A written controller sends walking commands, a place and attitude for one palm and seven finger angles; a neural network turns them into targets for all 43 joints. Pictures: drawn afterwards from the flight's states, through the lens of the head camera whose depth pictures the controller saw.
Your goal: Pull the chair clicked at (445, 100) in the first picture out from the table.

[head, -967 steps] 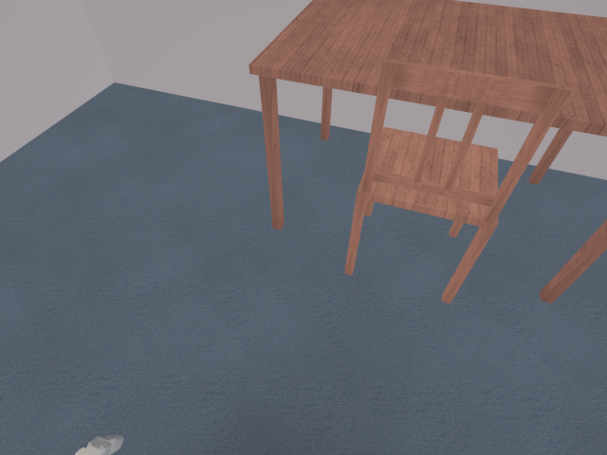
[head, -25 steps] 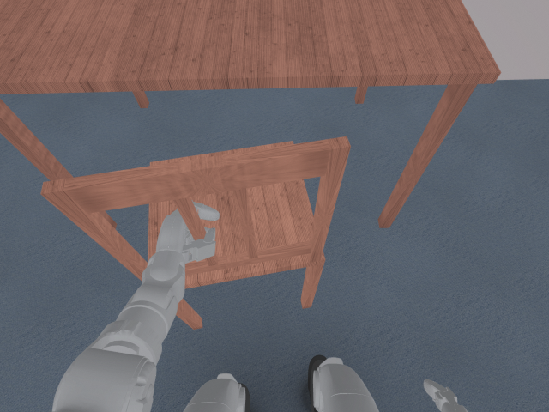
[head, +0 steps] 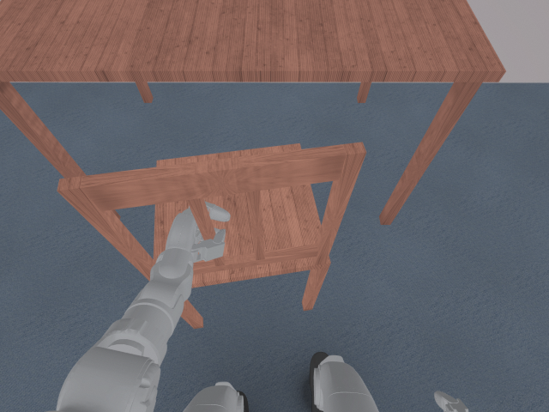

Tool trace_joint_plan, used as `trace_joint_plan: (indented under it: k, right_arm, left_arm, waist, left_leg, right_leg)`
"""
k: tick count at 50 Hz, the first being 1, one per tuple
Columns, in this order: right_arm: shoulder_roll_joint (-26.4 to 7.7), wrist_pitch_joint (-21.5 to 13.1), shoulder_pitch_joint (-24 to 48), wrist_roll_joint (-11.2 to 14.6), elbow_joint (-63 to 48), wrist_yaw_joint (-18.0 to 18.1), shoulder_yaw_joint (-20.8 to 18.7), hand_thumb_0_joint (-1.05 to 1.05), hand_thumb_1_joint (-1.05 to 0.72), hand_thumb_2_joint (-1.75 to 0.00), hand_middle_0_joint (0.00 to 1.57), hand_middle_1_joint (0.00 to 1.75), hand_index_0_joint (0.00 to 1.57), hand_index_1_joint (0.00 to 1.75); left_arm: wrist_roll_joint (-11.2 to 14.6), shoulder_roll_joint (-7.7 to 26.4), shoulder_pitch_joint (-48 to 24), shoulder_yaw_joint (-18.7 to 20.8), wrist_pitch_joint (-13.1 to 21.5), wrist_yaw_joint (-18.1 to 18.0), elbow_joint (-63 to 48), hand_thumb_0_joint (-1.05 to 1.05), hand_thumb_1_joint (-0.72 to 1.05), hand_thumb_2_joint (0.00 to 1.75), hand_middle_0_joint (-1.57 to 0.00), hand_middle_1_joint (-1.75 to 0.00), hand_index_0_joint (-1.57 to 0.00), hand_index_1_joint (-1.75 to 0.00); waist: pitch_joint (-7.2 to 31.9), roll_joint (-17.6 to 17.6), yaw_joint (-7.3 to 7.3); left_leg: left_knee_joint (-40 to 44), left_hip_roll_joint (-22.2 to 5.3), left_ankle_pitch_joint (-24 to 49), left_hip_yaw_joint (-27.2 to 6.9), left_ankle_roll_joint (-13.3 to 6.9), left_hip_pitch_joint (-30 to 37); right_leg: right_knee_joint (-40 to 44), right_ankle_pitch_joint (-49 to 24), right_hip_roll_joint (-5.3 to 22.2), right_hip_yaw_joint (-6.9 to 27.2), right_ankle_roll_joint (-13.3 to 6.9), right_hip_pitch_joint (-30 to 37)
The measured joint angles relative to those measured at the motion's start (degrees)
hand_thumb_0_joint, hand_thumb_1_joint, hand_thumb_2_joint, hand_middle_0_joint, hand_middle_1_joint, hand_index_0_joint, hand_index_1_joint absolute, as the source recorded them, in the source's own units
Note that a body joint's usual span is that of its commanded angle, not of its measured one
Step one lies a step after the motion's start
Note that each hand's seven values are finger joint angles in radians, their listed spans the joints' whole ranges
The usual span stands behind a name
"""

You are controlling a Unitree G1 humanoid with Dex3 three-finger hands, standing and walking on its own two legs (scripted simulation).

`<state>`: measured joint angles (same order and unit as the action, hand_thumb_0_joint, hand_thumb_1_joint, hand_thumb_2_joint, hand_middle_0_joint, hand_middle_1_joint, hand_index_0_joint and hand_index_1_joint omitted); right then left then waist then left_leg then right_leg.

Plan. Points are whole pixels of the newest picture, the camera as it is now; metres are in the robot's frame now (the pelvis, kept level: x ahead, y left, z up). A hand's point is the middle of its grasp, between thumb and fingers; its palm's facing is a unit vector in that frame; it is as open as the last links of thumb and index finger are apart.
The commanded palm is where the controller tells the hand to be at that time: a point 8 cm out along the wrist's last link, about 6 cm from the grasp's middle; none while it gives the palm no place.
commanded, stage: step backward, pulling the chair out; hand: left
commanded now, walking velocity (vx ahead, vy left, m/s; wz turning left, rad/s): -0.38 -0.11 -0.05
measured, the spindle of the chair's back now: (209, 234) +0.40 +0.12 -0.08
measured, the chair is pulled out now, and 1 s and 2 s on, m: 0.25 0.42 0.69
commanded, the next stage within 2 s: stop walking, hand still on the chair in 1.22 s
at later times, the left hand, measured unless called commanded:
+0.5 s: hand (209, 276) +0.31 +0.11 -0.06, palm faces -0.11 -0.98 -0.18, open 5.3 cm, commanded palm +0.32 +0.16 -0.05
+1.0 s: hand (192, 359) +0.19 +0.12 -0.06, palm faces -0.08 -0.98 -0.20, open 5.4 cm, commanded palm +0.21 +0.17 -0.05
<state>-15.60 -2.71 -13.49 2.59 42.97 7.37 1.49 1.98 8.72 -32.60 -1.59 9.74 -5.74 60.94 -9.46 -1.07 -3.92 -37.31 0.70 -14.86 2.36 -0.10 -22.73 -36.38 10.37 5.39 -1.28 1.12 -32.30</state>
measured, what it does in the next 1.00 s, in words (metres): walks backwards: right foot, then right foot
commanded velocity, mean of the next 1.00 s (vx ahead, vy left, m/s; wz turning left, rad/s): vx -0.38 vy -0.03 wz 0.00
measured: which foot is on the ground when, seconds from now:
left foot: down 0.00-0.64, up 0.66-0.80, down 0.82-1.00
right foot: up 0.00-0.06, down 0.08-0.38, up 0.40-0.52, down 0.54-0.88, up 0.90-0.98, down 1.00-1.00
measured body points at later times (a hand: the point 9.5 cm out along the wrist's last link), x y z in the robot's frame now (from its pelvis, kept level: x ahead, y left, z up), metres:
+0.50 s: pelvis -0.06 +0.01 +0.01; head +0.04 +0.00 +0.45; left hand +0.31 +0.16 -0.04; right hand +0.01 -0.26 -0.12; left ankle +0.00 +0.13 -0.72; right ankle -0.03 -0.12 -0.70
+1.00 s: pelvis -0.18 +0.01 +0.01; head -0.09 +0.00 +0.45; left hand +0.19 +0.17 -0.04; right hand -0.11 -0.25 -0.12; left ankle -0.13 +0.16 -0.72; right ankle -0.17 -0.12 -0.71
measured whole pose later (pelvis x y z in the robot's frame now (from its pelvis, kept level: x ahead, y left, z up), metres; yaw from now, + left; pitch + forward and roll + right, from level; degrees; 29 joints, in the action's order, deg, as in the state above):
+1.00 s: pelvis -0.18 +0.01 +0.01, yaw -3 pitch +2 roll +0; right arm -13.5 -2.8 -12.6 0.7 42.9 5.6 0.2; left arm 1.4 10.7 -33.0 1.2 10.9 -4.2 62.8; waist -10.4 0.3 -1.9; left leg -33.1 -3.0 -12.6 -1.1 2.4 -22.5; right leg -36.8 14.7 1.0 -0.8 0.4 -21.4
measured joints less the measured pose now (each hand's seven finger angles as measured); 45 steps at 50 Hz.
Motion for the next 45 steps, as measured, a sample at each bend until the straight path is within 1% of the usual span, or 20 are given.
trace_joint_plan:
  k: [2,6,10,14,16,18,20,23,25,27,29,31,33,36,38,40,41,42,44,45]
  right_arm:
    - [0.65,-0.06,-0.78,-0.26,-0.31,0.10,-0.31,0.01,-0.91,-0.90,0.20,0.30,0.20,0.30]
    - [2.69,-0.38,-0.32,-1.08,0.87,-0.77,-0.11,0.01,-0.91,-0.90,0.20,0.30,0.20,0.30]
    - [3.51,-0.13,2.43,-0.76,1.11,-0.85,0.07,0.01,-0.91,-0.90,0.21,0.30,0.20,0.30]
    - [1.75,0.30,4.18,-0.30,0.94,-0.40,-0.33,0.01,-0.91,-0.90,0.21,0.30,0.20,0.30]
    - [0.46,0.49,4.46,-0.21,0.86,-0.20,-0.43,0.01,-0.91,-0.90,0.21,0.30,0.20,0.30]
    - [-0.26,0.76,4.59,-0.20,0.81,0.11,-0.51,0.01,-0.91,-0.90,0.21,0.30,0.20,0.30]
    - [-0.58,1.34,3.93,-0.33,-0.04,0.40,-0.65,0.01,-0.91,-0.90,0.21,0.30,0.20,0.30]
    - [-0.12,1.78,2.13,-0.98,-1.50,0.18,-1.34,0.01,-0.91,-0.90,0.20,0.30,0.20,0.30]
    - [0.91,1.29,1.35,-1.24,-1.20,-0.36,-1.28,0.01,-0.91,-0.90,0.20,0.30,0.20,0.30]
    - [2.22,0.58,0.69,-1.49,-0.52,-1.19,-0.88,0.01,-0.91,-0.90,0.20,0.30,0.20,0.30]
    - [3.10,0.12,1.38,-1.77,0.25,-1.88,-0.39,0.01,-0.91,-0.90,0.20,0.30,0.20,0.30]
    - [3.39,-0.14,3.11,-1.59,0.85,-2.05,-0.15,0.01,-0.91,-0.90,0.20,0.30,0.20,0.30]
    - [3.59,-0.08,3.84,-0.97,1.03,-1.68,-0.09,0.01,-0.91,-0.90,0.21,0.30,0.20,0.30]
    - [2.46,-0.05,4.25,-0.63,1.33,-1.03,-0.28,0.01,-0.91,-0.90,0.21,0.30,0.20,0.30]
    - [1.26,-0.26,4.06,-0.62,1.58,-0.61,-0.35,0.01,-0.91,-0.90,0.21,0.30,0.20,0.30]
    - [-0.02,-0.37,3.51,-0.62,1.64,-0.06,-0.36,0.01,-0.91,-0.90,0.21,0.30,0.20,0.30]
    - [-0.65,-0.39,3.09,-0.63,1.56,0.19,-0.50,0.01,-0.91,-0.90,0.21,0.30,0.20,0.30]
    - [-0.61,-0.23,3.24,-0.69,1.76,0.38,-0.82,0.01,-0.91,-0.90,0.21,0.30,0.20,0.30]
    - [-0.12,0.32,2.98,-1.00,1.10,0.29,-1.25,0.01,-0.91,-0.90,0.20,0.30,0.20,0.30]
    - [0.10,0.50,2.56,-1.36,0.50,0.13,-1.41,0.01,-0.91,-0.90,0.20,0.30,0.20,0.30]
  left_arm:
    - [0.19,-0.33,0.39,-0.17,0.04,0.19,-0.03,0.05,0.69,0.77,-0.26,-1.23,-0.50,-1.45]
    - [-0.36,0.38,-0.23,0.18,1.12,0.83,1.30,0.05,0.68,0.78,-0.27,-1.22,-0.50,-1.45]
    - [0.34,1.74,-1.53,2.38,1.63,0.78,2.56,0.06,0.67,0.79,-0.28,-1.21,-0.50,-1.45]
    - [0.70,1.61,-2.75,3.76,0.60,0.31,2.86,0.06,0.67,0.79,-0.28,-1.20,-0.50,-1.45]
    - [0.44,1.17,-3.03,3.74,-0.31,0.22,2.19,0.06,0.68,0.78,-0.27,-1.20,-0.50,-1.45]
    - [0.04,1.05,-3.34,3.00,-1.26,0.24,1.17,0.05,0.68,0.77,-0.26,-1.21,-0.50,-1.45]
    - [-0.01,1.14,-2.86,1.70,-1.86,0.30,-0.06,0.05,0.69,0.76,-0.24,-1.22,-0.50,-1.45]
    - [0.18,0.78,-1.41,0.64,-1.46,0.71,-1.02,0.05,0.69,0.76,-0.24,-1.23,-0.50,-1.45]
    - [0.02,0.67,-0.76,0.52,-0.52,0.94,-0.56,0.05,0.69,0.76,-0.24,-1.23,-0.50,-1.45]
    - [-0.40,1.04,-0.48,0.65,0.59,1.29,0.36,0.05,0.68,0.77,-0.25,-1.23,-0.50,-1.45]
    - [-0.67,1.79,-0.76,1.47,1.76,1.54,1.41,0.05,0.67,0.78,-0.26,-1.23,-0.50,-1.45]
    - [-0.11,2.37,-1.28,3.07,2.58,1.53,2.26,0.05,0.67,0.79,-0.27,-1.22,-0.50,-1.45]
    - [0.34,2.89,-1.20,4.36,2.80,1.41,2.86,0.05,0.66,0.79,-0.28,-1.21,-0.50,-1.45]
    - [0.74,2.53,-0.66,5.66,2.22,0.90,3.09,0.06,0.67,0.79,-0.28,-1.19,-0.50,-1.45]
    - [0.37,1.84,-0.61,5.84,1.44,0.66,2.90,0.06,0.67,0.78,-0.28,-1.19,-0.50,-1.45]
    - [0.04,1.17,-0.77,5.25,0.68,0.67,2.54,0.06,0.67,0.77,-0.27,-1.19,-0.50,-1.45]
    - [-0.16,0.88,-0.91,4.57,0.23,0.71,2.19,0.06,0.67,0.77,-0.27,-1.20,-0.50,-1.45]
    - [-0.30,1.00,-1.32,3.86,-0.11,0.76,1.79,0.05,0.67,0.77,-0.26,-1.21,-0.50,-1.45]
    - [-0.40,1.53,-1.61,2.69,-0.57,0.89,1.13,0.05,0.68,0.77,-0.25,-1.21,-0.50,-1.45]
    - [-0.40,1.67,-1.46,2.34,-0.65,1.05,0.86,0.05,0.68,0.77,-0.25,-1.22,-0.50,-1.45]
  waist:
    - [-0.01,0.86,0.76]
    - [0.09,1.09,2.50]
    - [-1.13,1.83,1.08]
    - [-1.48,2.50,-0.76]
    - [-1.52,2.38,-1.39]
    - [-2.04,1.20,-1.88]
    - [-2.27,-0.08,-1.25]
    - [-1.92,0.57,0.24]
    - [-1.68,1.28,1.19]
    - [-1.08,1.21,2.25]
    - [-1.22,1.81,3.16]
    - [-2.98,3.58,2.39]
    - [-3.16,3.93,1.40]
    - [-2.15,3.70,0.08]
    - [-1.40,3.26,-0.58]
    - [-0.68,3.07,-1.08]
    - [-0.21,3.20,-1.27]
    - [-0.53,2.14,-1.23]
    - [-1.15,0.04,0.00]
    - [-1.19,-0.22,0.37]
  left_leg:
    - [-0.03,-0.84,-1.43,-0.08,-0.24,0.16]
    - [-0.28,-2.48,-1.88,0.20,0.73,-0.36]
    - [0.34,-3.54,-0.31,-0.23,1.72,-1.19]
    - [-5.24,-1.93,-9.29,-3.05,2.87,-3.64]
    - [-4.71,-1.32,-10.81,-3.90,2.87,-2.52]
    - [-0.76,-0.94,-4.36,-2.78,2.43,-1.22]
    - [2.23,-0.64,2.81,-1.01,1.08,-0.30]
    - [2.89,-1.55,2.02,-0.39,-0.15,-0.59]
    - [3.39,-2.68,2.39,-0.64,0.12,-0.85]
    - [3.40,-3.50,2.94,-0.54,0.68,-1.40]
    - [2.71,-4.90,3.20,-0.22,1.39,-2.36]
    - [3.31,-6.39,4.45,-0.83,2.13,-2.36]
    - [2.44,-6.39,3.64,-1.47,2.52,-3.05]
    - [-5.29,-3.47,-6.07,-4.23,2.90,-4.15]
    - [-6.22,-2.02,-8.59,-5.05,2.99,-2.78]
    - [-1.38,-2.18,-6.08,-4.94,2.88,0.60]
    - [2.07,-2.77,-1.85,-4.81,2.51,2.29]
    - [3.26,-2.05,0.03,-4.39,2.20,2.42]
    - [4.19,-1.17,0.51,-3.00,1.79,2.46]
    - [4.41,-1.22,0.59,-2.73,1.69,2.21]
  right_leg:
    - [-3.96,2.81,-1.37,0.09,-0.42,1.58]
    - [-0.07,2.66,-3.19,0.19,-0.38,6.13]
    - [1.69,-0.24,-4.22,-0.37,-1.12,5.81]
    - [2.23,-1.42,-3.67,-0.79,-1.17,4.66]
    - [2.84,-2.45,-2.94,-0.76,-0.66,4.27]
    - [3.47,-3.44,-1.67,-0.45,0.13,4.27]
    - [3.17,-2.93,-0.96,0.44,0.57,3.86]
    - [-4.78,7.28,-2.36,0.61,-0.26,3.49]
    - [-5.54,9.15,-3.68,0.08,-0.52,6.36]
    - [-1.81,5.78,-4.19,-0.13,-0.79,10.79]
    - [2.41,7.37,-5.37,0.05,-0.92,12.70]
    - [3.76,3.84,-6.88,-0.48,-1.21,12.79]
    - [4.09,2.89,-7.16,-0.62,-1.66,12.19]
    - [3.47,2.26,-6.05,-0.13,-1.75,10.09]
    - [3.43,1.42,-4.79,0.05,-1.33,8.86]
    - [3.27,0.66,-3.78,-0.25,-0.62,7.70]
    - [2.89,0.43,-3.48,-0.64,-0.21,6.90]
    - [2.73,0.05,-2.58,-0.40,0.19,6.45]
    - [2.38,-1.44,-1.75,0.77,0.58,5.70]
    - [0.23,0.67,-1.87,0.95,0.44,5.31]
